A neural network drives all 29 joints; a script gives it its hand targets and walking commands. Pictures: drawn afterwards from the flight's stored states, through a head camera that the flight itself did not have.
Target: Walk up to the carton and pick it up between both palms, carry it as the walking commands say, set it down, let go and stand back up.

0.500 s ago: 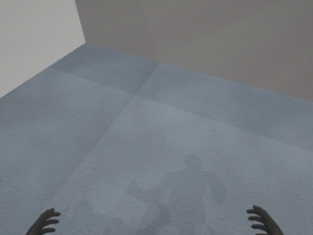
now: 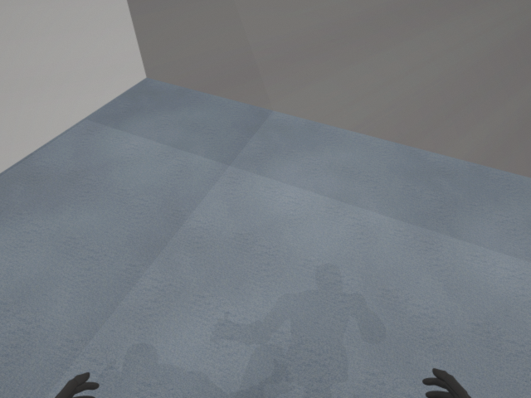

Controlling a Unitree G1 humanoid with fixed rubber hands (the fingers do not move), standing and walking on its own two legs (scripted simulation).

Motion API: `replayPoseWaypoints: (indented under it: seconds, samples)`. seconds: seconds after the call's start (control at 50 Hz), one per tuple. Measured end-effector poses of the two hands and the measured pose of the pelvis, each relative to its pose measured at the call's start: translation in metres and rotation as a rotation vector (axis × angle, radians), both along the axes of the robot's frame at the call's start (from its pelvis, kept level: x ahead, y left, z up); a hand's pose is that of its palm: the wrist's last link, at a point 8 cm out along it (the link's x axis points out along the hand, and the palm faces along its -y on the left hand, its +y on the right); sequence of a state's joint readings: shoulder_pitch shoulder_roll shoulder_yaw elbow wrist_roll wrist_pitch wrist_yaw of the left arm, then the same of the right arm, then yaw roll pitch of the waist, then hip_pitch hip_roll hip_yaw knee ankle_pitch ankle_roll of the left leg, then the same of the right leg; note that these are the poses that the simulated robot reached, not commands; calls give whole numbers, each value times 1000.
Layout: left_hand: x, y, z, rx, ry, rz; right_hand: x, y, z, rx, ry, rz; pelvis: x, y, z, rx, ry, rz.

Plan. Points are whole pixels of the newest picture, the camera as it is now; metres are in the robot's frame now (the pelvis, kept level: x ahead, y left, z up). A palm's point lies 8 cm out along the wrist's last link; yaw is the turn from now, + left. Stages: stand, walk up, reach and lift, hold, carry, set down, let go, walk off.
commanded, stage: stand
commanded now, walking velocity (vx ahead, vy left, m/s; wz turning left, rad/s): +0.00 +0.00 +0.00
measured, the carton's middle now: out of the picture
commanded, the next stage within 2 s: walk up in 0.72 s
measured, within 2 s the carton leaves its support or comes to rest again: neither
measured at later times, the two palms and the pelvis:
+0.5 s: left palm out of the picture +0.10 +0.31 -0.09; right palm out of the picture +0.10 -0.31 -0.09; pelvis +0.00 +0.00 +0.01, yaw +0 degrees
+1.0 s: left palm out of the picture +0.12 +0.32 -0.09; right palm out of the picture +0.11 -0.33 -0.09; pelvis +0.00 -0.01 +0.00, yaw -1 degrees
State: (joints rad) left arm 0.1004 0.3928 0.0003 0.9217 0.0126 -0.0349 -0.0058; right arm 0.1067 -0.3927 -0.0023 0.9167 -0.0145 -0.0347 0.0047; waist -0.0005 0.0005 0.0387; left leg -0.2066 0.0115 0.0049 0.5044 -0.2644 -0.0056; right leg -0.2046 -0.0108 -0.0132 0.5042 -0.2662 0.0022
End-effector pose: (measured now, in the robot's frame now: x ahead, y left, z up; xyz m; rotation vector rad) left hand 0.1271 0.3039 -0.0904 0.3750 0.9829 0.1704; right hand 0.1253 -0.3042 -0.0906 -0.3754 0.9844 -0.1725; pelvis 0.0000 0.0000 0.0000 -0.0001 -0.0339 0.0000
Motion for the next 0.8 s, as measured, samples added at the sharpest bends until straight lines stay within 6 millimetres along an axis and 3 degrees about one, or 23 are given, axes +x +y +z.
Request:
replayPoseWaypoints:
  seconds: [0.44,0.8]
  samples:
    - [-23,6,-1,7,91,42,-23,-7,-2,-4,93,-45,-2,0,9,0,-7,0]
    - [-25,8,-2,9,113,58,-24,-8,-2,-9,114,-55,0,0,10,0,-5,2]
